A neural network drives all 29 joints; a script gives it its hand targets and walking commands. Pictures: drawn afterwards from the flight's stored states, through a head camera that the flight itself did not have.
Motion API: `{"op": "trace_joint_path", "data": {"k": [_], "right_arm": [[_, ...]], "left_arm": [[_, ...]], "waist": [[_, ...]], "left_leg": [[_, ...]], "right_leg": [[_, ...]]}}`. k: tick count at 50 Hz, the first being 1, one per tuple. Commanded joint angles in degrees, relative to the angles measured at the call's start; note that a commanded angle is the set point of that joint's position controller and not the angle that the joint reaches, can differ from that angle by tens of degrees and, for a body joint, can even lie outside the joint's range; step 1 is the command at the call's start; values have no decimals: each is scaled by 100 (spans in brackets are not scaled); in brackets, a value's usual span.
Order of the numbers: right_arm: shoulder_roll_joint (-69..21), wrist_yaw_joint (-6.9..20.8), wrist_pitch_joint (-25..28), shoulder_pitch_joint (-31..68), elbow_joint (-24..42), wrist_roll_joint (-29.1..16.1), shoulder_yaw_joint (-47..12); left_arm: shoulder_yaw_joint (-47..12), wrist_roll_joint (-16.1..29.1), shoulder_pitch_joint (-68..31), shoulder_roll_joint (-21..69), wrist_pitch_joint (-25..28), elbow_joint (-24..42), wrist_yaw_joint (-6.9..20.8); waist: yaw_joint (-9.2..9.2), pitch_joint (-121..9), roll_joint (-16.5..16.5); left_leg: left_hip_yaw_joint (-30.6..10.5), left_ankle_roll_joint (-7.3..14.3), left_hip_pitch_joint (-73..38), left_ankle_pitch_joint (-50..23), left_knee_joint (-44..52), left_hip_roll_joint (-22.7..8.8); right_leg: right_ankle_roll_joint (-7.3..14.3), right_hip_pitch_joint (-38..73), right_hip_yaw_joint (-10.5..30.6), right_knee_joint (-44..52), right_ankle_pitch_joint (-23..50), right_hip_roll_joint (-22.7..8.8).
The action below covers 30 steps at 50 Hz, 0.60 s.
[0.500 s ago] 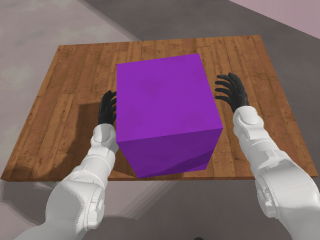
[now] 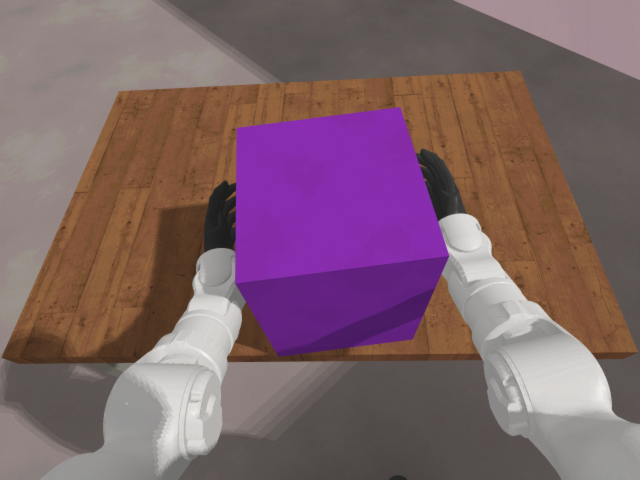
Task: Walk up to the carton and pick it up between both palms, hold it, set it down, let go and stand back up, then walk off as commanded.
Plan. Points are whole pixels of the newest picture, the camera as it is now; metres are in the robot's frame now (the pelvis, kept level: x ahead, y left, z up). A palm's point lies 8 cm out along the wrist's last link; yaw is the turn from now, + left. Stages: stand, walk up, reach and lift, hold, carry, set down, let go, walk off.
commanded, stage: reach and lift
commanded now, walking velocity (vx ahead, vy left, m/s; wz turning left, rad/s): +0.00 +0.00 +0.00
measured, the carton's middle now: (333, 244) +0.42 +0.02 +0.01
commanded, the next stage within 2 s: none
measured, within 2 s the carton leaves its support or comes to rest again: leaves its support in 1.16 s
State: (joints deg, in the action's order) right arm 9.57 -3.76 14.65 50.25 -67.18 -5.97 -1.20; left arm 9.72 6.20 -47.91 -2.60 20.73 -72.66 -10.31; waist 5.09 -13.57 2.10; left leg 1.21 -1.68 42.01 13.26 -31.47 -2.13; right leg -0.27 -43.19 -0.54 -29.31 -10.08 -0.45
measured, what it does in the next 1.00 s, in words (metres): stands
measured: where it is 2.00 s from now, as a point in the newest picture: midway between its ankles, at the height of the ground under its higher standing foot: outside the picture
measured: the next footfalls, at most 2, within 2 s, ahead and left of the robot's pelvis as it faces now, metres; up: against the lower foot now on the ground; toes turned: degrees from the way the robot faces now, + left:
none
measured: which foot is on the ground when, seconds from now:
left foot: down 0.00-1.00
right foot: down 0.00-1.00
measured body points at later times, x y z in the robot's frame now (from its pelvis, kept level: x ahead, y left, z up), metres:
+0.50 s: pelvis +0.00 +0.00 +0.00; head +0.09 -0.02 +0.44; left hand +0.42 +0.17 +0.03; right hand +0.46 -0.12 +0.04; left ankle -0.01 +0.13 -0.72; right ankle +0.02 -0.12 -0.72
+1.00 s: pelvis +0.00 +0.00 +0.00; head +0.09 -0.02 +0.44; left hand +0.42 +0.17 +0.03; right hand +0.46 -0.12 +0.04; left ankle -0.01 +0.13 -0.72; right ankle +0.02 -0.12 -0.72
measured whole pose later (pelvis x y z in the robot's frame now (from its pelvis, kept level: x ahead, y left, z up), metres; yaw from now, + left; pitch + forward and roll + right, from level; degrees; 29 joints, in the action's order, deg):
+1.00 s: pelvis +0.00 +0.00 +0.00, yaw +0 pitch +23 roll +0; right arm 5.1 -5.3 19.5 49.8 -69.2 13.0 15.0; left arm 16.0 -1.1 -48.0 -1.2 25.9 -76.2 -10.5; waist 5.1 -13.6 2.1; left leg 1.2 -1.5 41.3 13.4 -31.6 -2.1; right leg -0.4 -42.4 -0.5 -29.3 -10.1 -0.5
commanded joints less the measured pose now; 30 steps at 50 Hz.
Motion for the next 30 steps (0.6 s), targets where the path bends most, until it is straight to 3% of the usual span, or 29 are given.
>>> {"op": "trace_joint_path", "data": {"k": [1, 10, 13, 15, 16, 19, 24, 30], "right_arm": [[-70, -28, 198, 3078, 505, 145, 621], [-929, 126, 250, 3060, 582, 699, 771], [-2366, 409, 370, 3031, 592, 1418, 867], [-3930, 718, 464, 2954, 623, 1992, 687], [-4187, 774, 513, 2812, 521, 2127, 631], [-4328, 827, 604, 2606, 172, 2247, 547], [-4366, 868, 641, 2490, -274, 2413, 681], [-4372, 896, 666, 2484, -455, 2492, 767]], "left_arm": [[225, -478, -2939, 71, 285, 1015, 52], [269, -875, -3020, 729, 357, 1049, 259], [240, -1389, -3092, 1884, 411, 974, 634], [-158, -1714, -3316, 3185, 462, 815, 988], [-307, -1754, -3318, 3412, 504, 720, 1052], [-383, -1716, -3251, 3517, 635, 504, 1085], [-360, -1673, -3239, 3525, 750, 270, 1107], [-313, -1675, -3247, 3538, 788, 227, 1097]], "waist": [[82, -4129, -329], [43, -3997, -355], [-8, -3906, -394], [-98, -3758, -417], [-155, -3755, -409], [-221, -3724, -316], [-298, -3404, -245], [-257, -3286, -254]], "left_leg": [[380, -398, -1797, -2795, -347, 81], [442, -367, -1899, -2788, -265, 140], [477, -349, -2007, -2824, -163, 196], [480, -310, -2105, -2740, -51, 225], [463, -303, -2133, -2774, -37, 220], [400, -283, -2079, -2762, -21, 193], [367, -282, -1971, -2454, 61, 157], [380, -279, -1931, -2308, 104, 152]], "right_leg": [[96, 2409, -202, -40, 1769, 483], [98, 2724, -243, 11, 1899, 412], [85, 3147, -294, 36, 2206, 333], [58, 3484, -339, 26, 2400, 262], [38, 3625, -353, -20, 2596, 253], [21, 3757, -358, -96, 2807, 252], [67, 3619, -343, -41, 2416, 237], [99, 3479, -336, 46, 2063, 246]]}}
